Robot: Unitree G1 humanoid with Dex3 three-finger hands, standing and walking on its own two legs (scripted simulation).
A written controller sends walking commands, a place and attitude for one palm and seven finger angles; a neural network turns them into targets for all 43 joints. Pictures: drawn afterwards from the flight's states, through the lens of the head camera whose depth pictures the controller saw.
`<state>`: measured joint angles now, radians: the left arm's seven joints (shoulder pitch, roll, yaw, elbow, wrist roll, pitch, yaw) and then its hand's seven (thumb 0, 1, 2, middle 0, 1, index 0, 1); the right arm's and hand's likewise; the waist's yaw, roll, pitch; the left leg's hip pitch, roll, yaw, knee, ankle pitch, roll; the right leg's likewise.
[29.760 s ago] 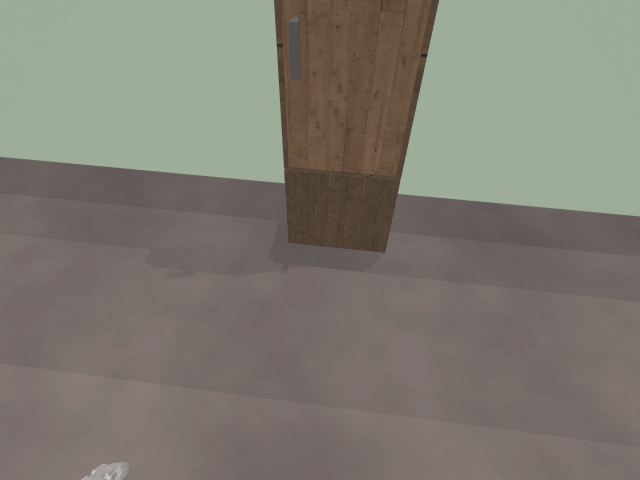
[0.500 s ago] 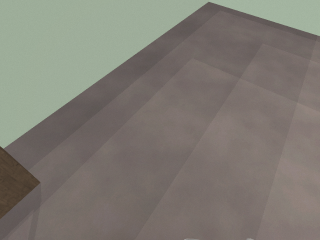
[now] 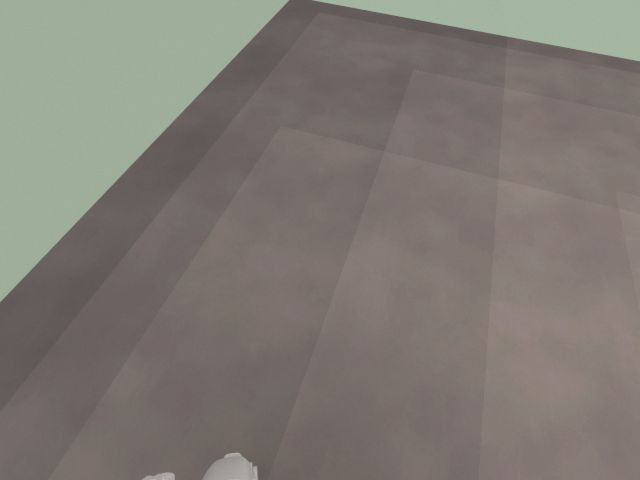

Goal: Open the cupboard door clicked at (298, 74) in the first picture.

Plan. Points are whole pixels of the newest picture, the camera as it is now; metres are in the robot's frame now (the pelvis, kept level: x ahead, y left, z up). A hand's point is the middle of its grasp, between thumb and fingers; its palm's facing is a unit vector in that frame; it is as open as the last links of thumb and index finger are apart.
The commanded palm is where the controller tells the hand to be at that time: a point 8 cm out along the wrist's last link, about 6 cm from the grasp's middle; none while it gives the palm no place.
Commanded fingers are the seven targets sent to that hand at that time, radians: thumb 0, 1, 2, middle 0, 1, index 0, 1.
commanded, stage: walk to a spot facing it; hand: left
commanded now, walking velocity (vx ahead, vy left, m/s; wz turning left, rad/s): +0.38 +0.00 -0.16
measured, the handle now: out of the picture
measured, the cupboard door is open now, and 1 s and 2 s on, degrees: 44 44 44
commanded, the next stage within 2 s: turn to face it in 0.62 s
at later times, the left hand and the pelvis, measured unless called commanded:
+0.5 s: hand (233, 361) +0.32 +0.15 -0.17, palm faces -0.04 -0.98 -0.20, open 7.4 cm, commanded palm none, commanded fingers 0.00 0.90 0.90 -0.20 -0.30 -0.20 -0.30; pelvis +0.22 -0.04 -0.01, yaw -4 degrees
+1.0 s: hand (259, 262) +0.51 +0.13 -0.17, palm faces +0.11 -0.97 -0.22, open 7.4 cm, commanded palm none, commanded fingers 0.00 0.90 0.90 -0.20 -0.30 -0.20 -0.30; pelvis +0.42 -0.07 -0.02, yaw +6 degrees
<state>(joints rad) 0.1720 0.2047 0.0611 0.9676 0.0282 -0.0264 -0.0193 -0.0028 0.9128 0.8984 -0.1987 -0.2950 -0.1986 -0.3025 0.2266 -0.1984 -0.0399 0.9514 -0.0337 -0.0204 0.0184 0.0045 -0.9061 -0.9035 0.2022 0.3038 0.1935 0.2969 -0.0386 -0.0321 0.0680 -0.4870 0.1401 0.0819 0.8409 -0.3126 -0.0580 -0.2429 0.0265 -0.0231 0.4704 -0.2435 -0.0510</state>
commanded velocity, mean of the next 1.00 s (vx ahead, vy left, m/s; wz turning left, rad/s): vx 0.23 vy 0.00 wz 0.14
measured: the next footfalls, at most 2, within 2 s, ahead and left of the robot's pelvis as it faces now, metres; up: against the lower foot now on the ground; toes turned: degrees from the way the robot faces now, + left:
left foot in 0.10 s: +0.16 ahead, +0.15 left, +0.00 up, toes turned +6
right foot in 0.40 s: +0.28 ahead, -0.15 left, +0.00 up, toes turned -10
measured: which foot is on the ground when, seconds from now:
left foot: up 0.00-0.08, down 0.10-0.38, up 0.40-0.66, down 0.68-0.96, up 0.98-1.00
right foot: down 0.00-0.10, up 0.12-0.38, down 0.40-0.70, up 0.72-0.94, down 0.96-1.00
